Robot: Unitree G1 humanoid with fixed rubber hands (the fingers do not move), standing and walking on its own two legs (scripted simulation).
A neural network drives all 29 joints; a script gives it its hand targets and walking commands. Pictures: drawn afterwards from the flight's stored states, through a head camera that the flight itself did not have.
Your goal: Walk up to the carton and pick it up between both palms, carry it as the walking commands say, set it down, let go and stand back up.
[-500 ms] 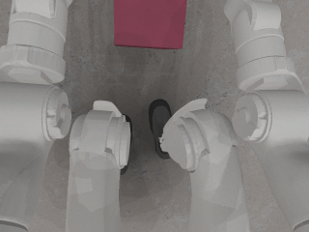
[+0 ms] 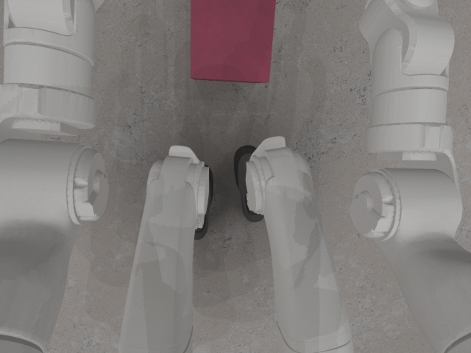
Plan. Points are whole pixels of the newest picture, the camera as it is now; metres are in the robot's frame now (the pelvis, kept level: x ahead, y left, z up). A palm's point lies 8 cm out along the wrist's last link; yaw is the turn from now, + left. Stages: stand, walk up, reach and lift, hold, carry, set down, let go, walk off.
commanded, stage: set down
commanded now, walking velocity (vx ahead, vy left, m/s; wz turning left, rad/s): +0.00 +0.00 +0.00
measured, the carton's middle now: (231, 1) +0.57 -0.04 -0.41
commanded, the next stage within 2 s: let go in 0.70 s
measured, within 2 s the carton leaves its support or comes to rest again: neither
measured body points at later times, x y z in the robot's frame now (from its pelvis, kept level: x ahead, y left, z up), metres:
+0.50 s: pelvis +0.01 +0.02 +0.13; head +0.37 +0.02 +0.39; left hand +0.59 +0.14 +0.00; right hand +0.53 -0.19 +0.00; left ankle +0.09 +0.06 -0.45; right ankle +0.12 -0.08 -0.45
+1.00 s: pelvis +0.03 +0.03 +0.19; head +0.36 +0.02 +0.50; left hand +0.47 +0.21 +0.04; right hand +0.43 -0.19 +0.05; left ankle +0.09 +0.06 -0.45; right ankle +0.12 -0.08 -0.45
